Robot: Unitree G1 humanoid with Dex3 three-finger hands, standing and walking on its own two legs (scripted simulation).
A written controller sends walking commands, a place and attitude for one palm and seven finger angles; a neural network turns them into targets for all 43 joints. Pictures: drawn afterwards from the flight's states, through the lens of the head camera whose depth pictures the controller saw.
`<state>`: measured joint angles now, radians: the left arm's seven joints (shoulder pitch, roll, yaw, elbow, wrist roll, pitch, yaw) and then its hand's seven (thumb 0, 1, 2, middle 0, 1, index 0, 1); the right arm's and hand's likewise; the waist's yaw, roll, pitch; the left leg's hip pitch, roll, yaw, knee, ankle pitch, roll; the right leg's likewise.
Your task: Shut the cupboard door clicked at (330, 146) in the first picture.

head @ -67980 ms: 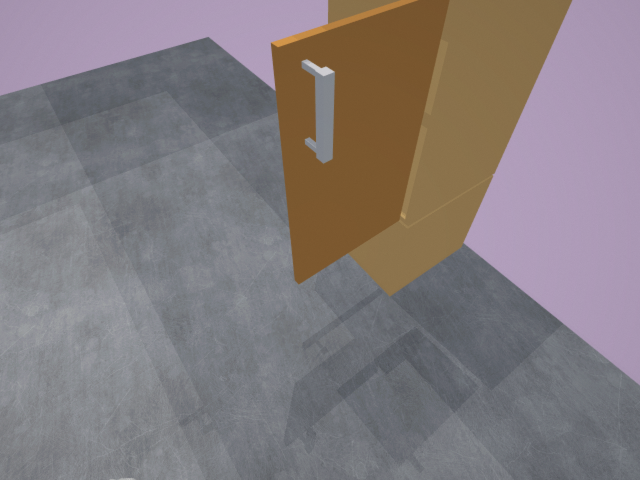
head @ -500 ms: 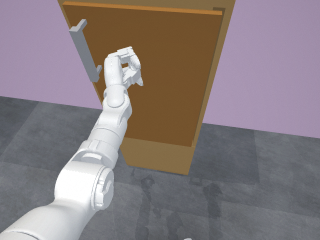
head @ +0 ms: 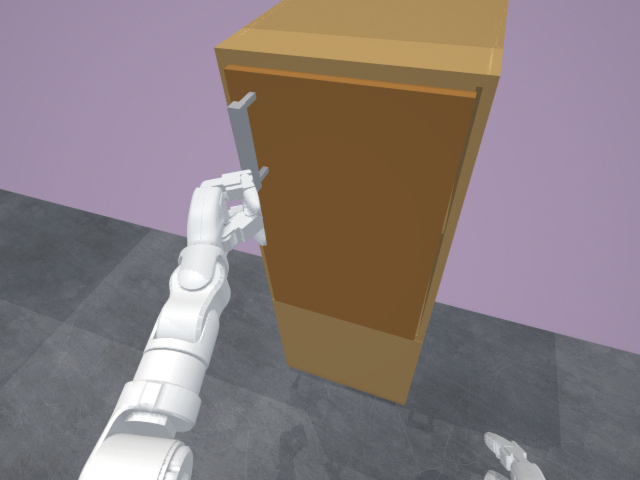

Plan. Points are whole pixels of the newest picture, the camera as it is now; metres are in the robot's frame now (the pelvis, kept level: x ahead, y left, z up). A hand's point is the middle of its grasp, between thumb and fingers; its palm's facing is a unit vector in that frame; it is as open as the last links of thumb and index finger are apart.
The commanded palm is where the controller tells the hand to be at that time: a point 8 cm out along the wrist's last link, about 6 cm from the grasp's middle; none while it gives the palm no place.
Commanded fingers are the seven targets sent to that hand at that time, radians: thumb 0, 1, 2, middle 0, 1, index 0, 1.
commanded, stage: draw the hand back to the body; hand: left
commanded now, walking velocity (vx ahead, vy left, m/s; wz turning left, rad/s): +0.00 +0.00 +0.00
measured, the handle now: (251, 144) +0.57 +0.14 +0.14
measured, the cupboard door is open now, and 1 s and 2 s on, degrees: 0 0 0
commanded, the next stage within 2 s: step back with the hand held close in 1.26 s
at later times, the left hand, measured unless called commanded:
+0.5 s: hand (127, 305) +0.25 +0.21 +0.16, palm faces +0.21 -0.95 -0.24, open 3.5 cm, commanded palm +0.22 +0.26 +0.17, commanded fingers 0.00 0.90 0.90 -0.69 -0.84 -0.69 -0.84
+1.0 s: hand out of the picture +0.18 +0.33 +0.17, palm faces +0.54 -0.74 -0.41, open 6.9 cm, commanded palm +0.14 +0.35 +0.18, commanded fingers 0.00 0.90 0.90 -0.20 -0.30 -0.20 -0.30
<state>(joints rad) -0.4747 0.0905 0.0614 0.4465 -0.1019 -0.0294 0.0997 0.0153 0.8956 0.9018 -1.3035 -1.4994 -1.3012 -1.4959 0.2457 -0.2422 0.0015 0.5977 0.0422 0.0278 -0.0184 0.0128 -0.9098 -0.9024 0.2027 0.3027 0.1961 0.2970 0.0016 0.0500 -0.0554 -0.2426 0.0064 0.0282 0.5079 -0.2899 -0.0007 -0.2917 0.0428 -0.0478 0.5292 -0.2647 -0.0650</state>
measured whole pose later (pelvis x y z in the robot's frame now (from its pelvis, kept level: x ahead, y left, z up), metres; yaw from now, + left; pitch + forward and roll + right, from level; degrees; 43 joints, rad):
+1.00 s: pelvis +0.01 +0.05 +0.01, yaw +2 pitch -4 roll -1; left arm 0.47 0.33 0.37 -0.37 -0.06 -0.07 0.12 0.01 0.89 0.90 -0.31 -0.40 -0.30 -0.40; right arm 0.20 -0.24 0.01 0.62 0.01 -0.05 -0.06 0.02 -0.91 -0.90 0.20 0.30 0.20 0.30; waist 0.08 0.08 0.00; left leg -0.08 -0.05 0.00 0.41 -0.26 0.05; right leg -0.09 -0.01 -0.07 0.38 -0.22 0.00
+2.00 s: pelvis -0.07 +0.05 -0.01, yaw +1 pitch +0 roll -1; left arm 0.51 0.40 0.43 -0.45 -0.02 -0.17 0.15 0.01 0.89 0.90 -0.21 -0.30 -0.21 -0.30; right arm 0.22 -0.22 0.01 0.53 0.02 0.01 -0.08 0.01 -0.91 -0.90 0.21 0.30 0.20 0.30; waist 0.00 0.01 -0.02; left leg -0.39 -0.04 0.04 0.66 -0.28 0.08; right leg -0.40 -0.01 -0.05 0.60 -0.20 0.01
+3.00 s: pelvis -0.27 +0.04 -0.02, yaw -1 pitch +1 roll -2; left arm 0.58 0.50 0.46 -0.64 -0.05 -0.22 0.13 0.01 0.88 0.90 -0.22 -0.30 -0.22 -0.30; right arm 0.25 -0.17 0.04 0.64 0.01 -0.08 -0.05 0.01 -0.90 -0.90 0.21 0.30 0.20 0.30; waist 0.01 -0.08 -0.10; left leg -0.51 0.00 0.06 0.72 -0.21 -0.02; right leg -0.11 0.01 0.01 0.55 -0.47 0.01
